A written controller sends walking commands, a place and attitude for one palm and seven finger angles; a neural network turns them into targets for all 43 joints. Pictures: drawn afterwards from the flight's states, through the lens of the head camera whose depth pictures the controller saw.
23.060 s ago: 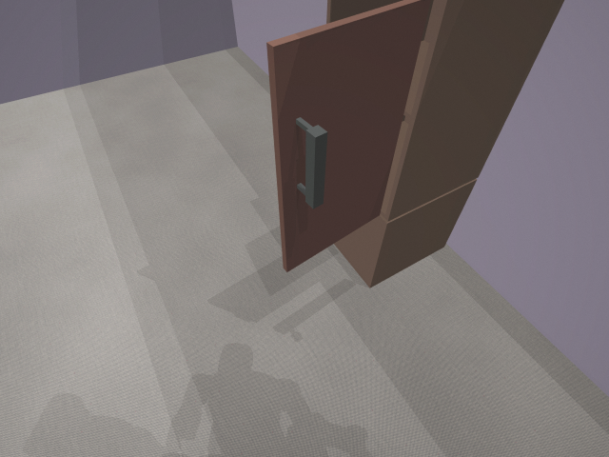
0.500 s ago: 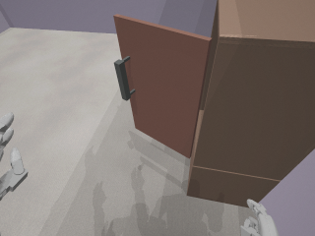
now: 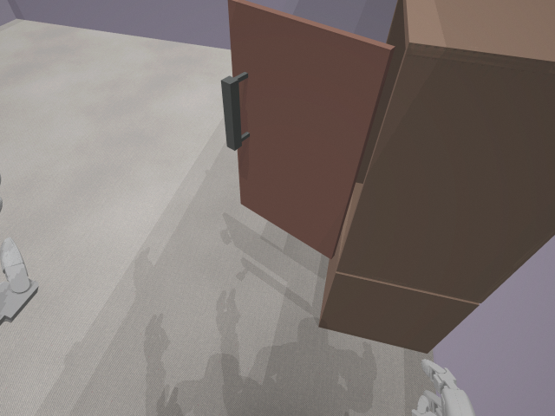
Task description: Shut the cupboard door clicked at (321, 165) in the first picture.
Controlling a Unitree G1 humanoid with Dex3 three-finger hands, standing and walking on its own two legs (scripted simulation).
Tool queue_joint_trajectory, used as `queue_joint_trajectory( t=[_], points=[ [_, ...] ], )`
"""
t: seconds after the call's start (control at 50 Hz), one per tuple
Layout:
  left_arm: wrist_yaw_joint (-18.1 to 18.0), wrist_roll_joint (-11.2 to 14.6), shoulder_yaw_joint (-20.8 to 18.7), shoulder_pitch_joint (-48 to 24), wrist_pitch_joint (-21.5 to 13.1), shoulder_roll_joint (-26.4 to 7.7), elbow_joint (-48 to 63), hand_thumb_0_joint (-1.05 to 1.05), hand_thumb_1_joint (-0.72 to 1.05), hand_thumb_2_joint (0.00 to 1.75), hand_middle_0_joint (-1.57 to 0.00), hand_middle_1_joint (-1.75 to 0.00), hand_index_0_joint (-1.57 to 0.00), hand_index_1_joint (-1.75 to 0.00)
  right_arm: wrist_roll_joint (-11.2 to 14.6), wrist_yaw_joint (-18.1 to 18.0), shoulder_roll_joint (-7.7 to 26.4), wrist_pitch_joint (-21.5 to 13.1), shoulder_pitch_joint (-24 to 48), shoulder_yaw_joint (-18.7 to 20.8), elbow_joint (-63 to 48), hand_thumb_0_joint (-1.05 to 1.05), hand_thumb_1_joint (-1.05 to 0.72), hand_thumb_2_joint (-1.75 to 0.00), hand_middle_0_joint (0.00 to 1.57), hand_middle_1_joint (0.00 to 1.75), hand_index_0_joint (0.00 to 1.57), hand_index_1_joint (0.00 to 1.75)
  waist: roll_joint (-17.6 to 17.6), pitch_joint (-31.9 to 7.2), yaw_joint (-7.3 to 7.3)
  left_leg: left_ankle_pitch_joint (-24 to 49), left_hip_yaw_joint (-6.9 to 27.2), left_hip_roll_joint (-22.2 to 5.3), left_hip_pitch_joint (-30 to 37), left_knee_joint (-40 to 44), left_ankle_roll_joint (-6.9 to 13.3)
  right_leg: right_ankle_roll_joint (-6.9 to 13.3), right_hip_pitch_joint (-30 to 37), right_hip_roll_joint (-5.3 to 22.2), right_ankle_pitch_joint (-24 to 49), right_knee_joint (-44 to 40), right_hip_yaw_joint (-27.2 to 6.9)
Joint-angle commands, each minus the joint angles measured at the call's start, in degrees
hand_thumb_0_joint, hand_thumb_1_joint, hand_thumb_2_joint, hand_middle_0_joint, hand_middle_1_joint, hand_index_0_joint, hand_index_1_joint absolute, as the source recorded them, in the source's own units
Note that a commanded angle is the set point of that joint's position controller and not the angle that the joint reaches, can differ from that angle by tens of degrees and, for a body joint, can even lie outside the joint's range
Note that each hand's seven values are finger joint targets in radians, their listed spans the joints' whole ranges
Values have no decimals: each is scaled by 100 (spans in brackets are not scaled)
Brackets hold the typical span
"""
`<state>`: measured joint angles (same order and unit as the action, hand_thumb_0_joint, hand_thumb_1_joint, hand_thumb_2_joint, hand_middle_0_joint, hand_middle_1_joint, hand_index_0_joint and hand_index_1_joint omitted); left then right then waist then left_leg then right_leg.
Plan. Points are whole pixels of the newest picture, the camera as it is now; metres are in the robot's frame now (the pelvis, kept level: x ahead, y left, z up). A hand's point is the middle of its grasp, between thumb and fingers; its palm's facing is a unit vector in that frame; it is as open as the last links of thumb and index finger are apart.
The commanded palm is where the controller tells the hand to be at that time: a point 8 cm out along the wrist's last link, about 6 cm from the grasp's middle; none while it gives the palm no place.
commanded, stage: step back with the hand held close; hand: left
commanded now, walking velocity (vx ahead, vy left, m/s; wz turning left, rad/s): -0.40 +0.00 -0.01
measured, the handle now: (238, 111) +0.74 +0.15 +0.04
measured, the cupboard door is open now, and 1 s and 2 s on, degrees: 66 66 66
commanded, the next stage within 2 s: stop stepping back and stand still in 0.90 s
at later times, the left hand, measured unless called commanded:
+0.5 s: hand out of the picture +0.15 +0.27 +0.18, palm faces +0.46 -0.76 -0.46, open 7.4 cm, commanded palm +0.07 +0.31 +0.19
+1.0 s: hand out of the picture +0.08 +0.25 +0.19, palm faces +0.29 -0.82 -0.49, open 7.4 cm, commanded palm +0.00 +0.30 +0.19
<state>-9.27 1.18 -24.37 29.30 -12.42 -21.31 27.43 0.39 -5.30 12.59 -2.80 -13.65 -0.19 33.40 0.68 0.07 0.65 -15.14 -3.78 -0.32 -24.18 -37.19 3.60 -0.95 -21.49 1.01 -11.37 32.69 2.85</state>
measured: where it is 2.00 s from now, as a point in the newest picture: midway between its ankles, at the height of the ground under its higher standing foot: outside the picture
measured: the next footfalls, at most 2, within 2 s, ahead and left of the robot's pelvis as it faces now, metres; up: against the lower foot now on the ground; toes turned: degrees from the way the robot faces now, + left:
right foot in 0.74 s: -0.20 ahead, -0.07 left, +0.00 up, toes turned -2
left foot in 1.14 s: -0.11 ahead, +0.14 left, +0.00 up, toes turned -1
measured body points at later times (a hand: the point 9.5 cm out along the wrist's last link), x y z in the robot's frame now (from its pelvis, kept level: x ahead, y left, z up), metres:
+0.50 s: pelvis -0.05 +0.00 +0.00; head -0.03 +0.03 +0.45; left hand +0.12 +0.31 +0.20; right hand +0.13 -0.24 -0.07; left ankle +0.07 +0.08 -0.72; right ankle +0.02 -0.14 -0.71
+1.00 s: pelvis -0.15 +0.00 +0.00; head -0.14 +0.03 +0.45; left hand +0.06 +0.29 +0.21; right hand -0.01 -0.25 -0.07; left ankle +0.06 +0.08 -0.71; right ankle -0.20 -0.14 -0.72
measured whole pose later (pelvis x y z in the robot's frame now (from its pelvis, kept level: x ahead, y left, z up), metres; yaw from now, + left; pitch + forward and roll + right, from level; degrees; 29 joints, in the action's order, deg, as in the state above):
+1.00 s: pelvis -0.15 +0.00 +0.00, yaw -2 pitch +1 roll -4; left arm -6.4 5.9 -28.5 32.9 -13.5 -31.4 30.8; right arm -0.3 -4.1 9.7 -3.8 -12.0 1.0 35.4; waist 0.2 -1.3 -4.6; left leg -6.0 -1.0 -2.5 -33.2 -27.5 -1.1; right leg 1.5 -11.2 -3.0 -20.3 29.9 0.9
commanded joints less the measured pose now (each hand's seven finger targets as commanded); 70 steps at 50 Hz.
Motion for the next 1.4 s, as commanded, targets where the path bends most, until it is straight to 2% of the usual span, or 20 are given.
queue_joint_trajectory(
  t=[0.0,0.14,0.26,0.34,0.4,0.46,0.5,0.62,0.72,0.76,0.8,0.88,0.92,0.98,1.06,1.1,1.12,1.18,1.28,1.38],
  points=[
    [-188,15,-782,-400,-481,-1263,1219,0,90,90,-20,-30,-20,-30,-55,-80,810,-392,601,289,-863,0,-90,-90,20,30,20,30,451,-316,-109,-2071,1082,-697,-1254,1688,70,161,1152,122,-788,-289,-761],
    [-62,-14,-1049,-74,-609,-1284,1154,0,90,90,-20,-30,-20,-30,-30,-53,841,-487,702,363,-913,0,-90,-90,20,30,20,30,799,-427,-55,-2512,1496,-1280,-2634,2130,351,2,2516,-391,478,1144,-544],
    [-81,72,-842,-166,-594,-1345,1320,0,90,90,-20,-30,-20,-30,-56,36,655,-494,573,363,-717,0,-90,-90,20,30,20,30,-401,-560,-155,-1417,666,-278,-734,287,-225,572,318,800,-235,-798,-2194],
    [-237,84,-834,-139,-513,-1506,1335,0,90,90,-20,-30,-20,-30,-56,63,510,-303,542,357,-580,0,-90,-90,20,30,20,30,-843,-740,-234,-510,493,-29,537,-340,-371,736,-629,1207,-161,-1368,-2001],
    [-261,103,-936,-123,-576,-1583,1542,0,90,90,-20,-30,-20,-30,-20,-3,642,-261,606,348,-689,0,-90,-90,20,30,20,30,-80,-584,-258,-984,944,-375,487,764,-167,359,-817,473,-1113,-956,-1214],
    [-191,45,-1137,-56,-652,-1434,1508,0,90,90,-20,-30,-20,-30,-87,-112,785,-462,831,403,-759,0,-90,-90,20,30,20,30,1919,-721,-95,-3056,2616,-2013,-2034,3237,462,-29,1659,-759,-947,2115,-305],
    [-127,133,-1125,-169,-658,-1463,1571,0,90,90,-20,-30,-20,-30,-101,-41,735,-588,758,503,-654,0,-90,-90,20,30,20,30,1108,-920,-84,-2139,2103,-1989,-1209,2882,371,44,1209,-740,-1517,2449,-398],
    [-48,319,-428,-243,-557,-1105,1472,0,90,90,-20,-30,-20,-30,-163,102,603,-695,622,365,-335,0,-90,-90,20,30,20,30,1385,-929,-108,-942,1293,-1557,664,2826,-344,232,888,-469,-1717,-536,-73],
    [-144,215,-868,-1067,-673,-1901,1535,0,90,90,-20,-30,-20,-30,-289,19,415,-599,570,263,-94,0,-90,-90,20,30,20,30,-185,-1229,-179,712,129,-631,2093,300,-777,814,-433,1261,822,-1853,-1534],
    [-19,230,-477,-1086,-533,-1523,1396,0,90,90,-20,-30,-20,-30,-52,-49,529,-643,753,360,-261,0,-90,-90,20,30,20,30,-653,-901,-281,807,161,-316,2309,345,-641,461,-856,670,481,-1400,-661],
    [44,280,-817,-535,-400,-1692,1445,0,90,90,-20,-30,-20,-30,-71,-88,597,-512,930,314,-456,0,-90,-90,20,30,20,30,579,-958,-144,2025,655,-701,2059,1444,-421,44,-391,-246,8,-644,-91],
    [157,574,-1370,476,-471,-1796,1294,0,90,90,-20,-30,-20,-30,-235,11,647,-357,942,390,-685,0,-90,-90,20,30,20,30,1707,-1085,-25,-1927,1652,-1472,-336,3505,-740,423,1697,-870,-2158,176,161],
    [156,609,-1461,958,-455,-1923,1310,0,90,90,-20,-30,-20,-30,-131,76,530,-305,876,381,-752,0,-90,-90,20,30,20,30,923,-1248,-14,-1187,583,-689,-94,2124,-774,534,1460,-405,-1833,-876,-78],
    [-24,438,-1201,796,-312,-1918,1599,0,90,90,-20,-30,-20,-30,-89,82,477,-345,755,362,-551,0,-90,-90,20,30,20,30,-1142,-434,-15,-829,495,222,835,-2327,-808,1481,-1854,2065,-2011,-2467,-2231],
    [-245,113,-432,-698,-148,-1311,992,0,90,90,-20,-30,-20,-30,-99,-143,636,-420,403,179,-315,0,-90,-90,20,30,20,30,9,198,-383,-3,612,-187,660,464,-526,469,-589,737,-122,-754,-557],
    [-305,75,-466,-868,-246,-1359,1086,0,90,90,-20,-30,-20,-30,-11,-235,885,-656,473,316,-396,0,-90,-90,20,30,20,30,1022,-132,-103,453,1350,-814,612,1604,-168,134,131,18,-509,-184,-407],
    [-293,77,-575,-774,-292,-1560,1100,0,90,90,-20,-30,-20,-30,71,-269,937,-752,499,361,-478,0,-90,-90,20,30,20,30,693,-349,-35,368,1643,-1043,778,1744,-80,68,398,-155,-579,-205,-384],
    [-193,77,-600,-755,-355,-1356,1541,0,90,90,-20,-30,-20,-30,-74,-167,696,-818,483,207,-384,0,-90,-90,20,30,20,30,1588,-456,-158,-2660,2580,-1305,52,3152,-24,15,940,-389,-1251,710,-397],
    [-127,79,-624,190,-221,-1273,1505,0,90,90,-20,-30,-20,-30,-103,42,542,-777,491,173,-531,0,-90,-90,20,30,20,30,1104,-628,-147,-1696,1073,-447,-181,2296,-350,288,1883,-292,-1032,-1026,-228],
    [-179,190,-595,137,-22,-1184,631,0,90,90,-20,-30,-20,-30,-61,110,556,-355,405,278,-372,0,-90,-90,20,30,20,30,-1177,-18,-191,-263,650,-48,-153,-1052,-485,1248,51,1617,-2422,-2365,-2452]
  ],
)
